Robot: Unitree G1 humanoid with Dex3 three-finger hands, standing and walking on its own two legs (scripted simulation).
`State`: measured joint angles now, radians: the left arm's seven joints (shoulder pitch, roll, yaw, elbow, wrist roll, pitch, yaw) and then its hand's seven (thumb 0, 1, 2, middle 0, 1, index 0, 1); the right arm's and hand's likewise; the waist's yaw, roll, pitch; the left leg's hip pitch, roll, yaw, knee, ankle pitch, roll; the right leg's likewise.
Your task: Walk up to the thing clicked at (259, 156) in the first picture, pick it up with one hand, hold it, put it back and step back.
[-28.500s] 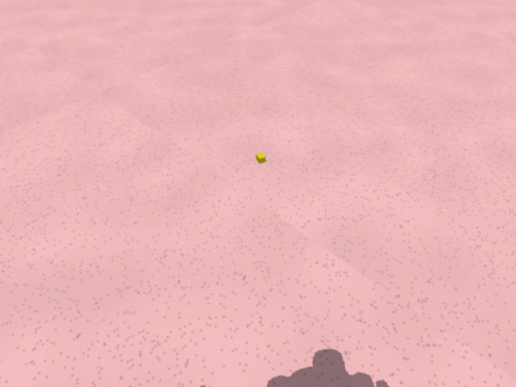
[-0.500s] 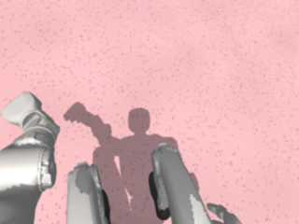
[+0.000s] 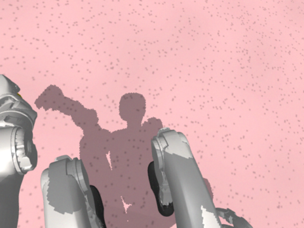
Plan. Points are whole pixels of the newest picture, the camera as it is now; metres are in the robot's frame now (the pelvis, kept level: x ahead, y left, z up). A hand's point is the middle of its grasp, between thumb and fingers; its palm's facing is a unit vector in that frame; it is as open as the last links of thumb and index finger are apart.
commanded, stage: crouch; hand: left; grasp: from above
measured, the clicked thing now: (15, 103) +0.50 +0.26 -0.17
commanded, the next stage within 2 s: lower in 0.46 s
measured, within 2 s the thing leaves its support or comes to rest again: neither
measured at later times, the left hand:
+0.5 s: hand (20, 106) +0.50 +0.25 -0.19, palm faces -0.33 -0.28 -0.90, open 7.1 cm
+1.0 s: hand (28, 107) +0.51 +0.25 -0.25, palm faces -0.32 -0.29 -0.90, open 7.2 cm
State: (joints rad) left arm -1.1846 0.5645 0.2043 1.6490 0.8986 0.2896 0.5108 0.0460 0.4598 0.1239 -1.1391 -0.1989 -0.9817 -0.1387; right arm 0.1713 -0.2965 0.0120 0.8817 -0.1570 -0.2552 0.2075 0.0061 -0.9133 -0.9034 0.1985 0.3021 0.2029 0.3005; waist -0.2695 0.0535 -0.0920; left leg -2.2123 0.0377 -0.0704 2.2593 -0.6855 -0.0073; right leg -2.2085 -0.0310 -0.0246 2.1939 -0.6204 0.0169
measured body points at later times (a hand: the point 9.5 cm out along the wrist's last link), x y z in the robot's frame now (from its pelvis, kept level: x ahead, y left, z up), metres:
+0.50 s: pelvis +0.00 +0.00 -0.04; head +0.26 +0.02 +0.33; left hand +0.51 +0.26 -0.14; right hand -0.01 -0.26 -0.15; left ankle +0.08 +0.13 -0.34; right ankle +0.11 -0.13 -0.34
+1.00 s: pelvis +0.01 +0.01 -0.06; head +0.28 +0.05 +0.29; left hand +0.52 +0.26 -0.20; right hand -0.03 -0.25 -0.14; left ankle +0.08 +0.13 -0.34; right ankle +0.11 -0.13 -0.34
